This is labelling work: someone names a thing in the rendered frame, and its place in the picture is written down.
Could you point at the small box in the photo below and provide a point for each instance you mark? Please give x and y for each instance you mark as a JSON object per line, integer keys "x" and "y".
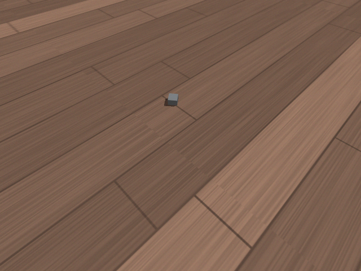
{"x": 173, "y": 99}

